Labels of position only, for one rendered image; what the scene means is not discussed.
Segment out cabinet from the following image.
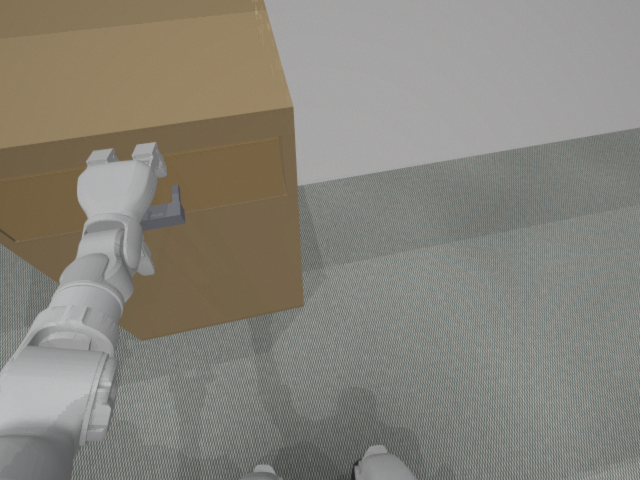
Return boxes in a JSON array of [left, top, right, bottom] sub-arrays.
[[0, 0, 304, 341]]

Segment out robot left forearm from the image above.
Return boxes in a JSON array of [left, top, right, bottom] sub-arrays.
[[0, 213, 143, 394]]

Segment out right robot shin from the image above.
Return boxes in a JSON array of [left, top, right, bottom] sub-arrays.
[[362, 445, 387, 462]]

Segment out right robot thigh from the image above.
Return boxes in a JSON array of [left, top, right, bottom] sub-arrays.
[[354, 453, 417, 480]]

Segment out left robot hand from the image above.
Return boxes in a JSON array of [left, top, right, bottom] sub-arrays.
[[77, 142, 167, 276]]

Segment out drawer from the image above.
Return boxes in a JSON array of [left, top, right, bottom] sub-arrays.
[[0, 136, 284, 241]]

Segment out left robot upper arm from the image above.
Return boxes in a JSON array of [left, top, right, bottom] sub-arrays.
[[0, 346, 118, 480]]

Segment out handle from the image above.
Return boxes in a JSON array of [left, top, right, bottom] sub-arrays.
[[140, 184, 185, 231]]

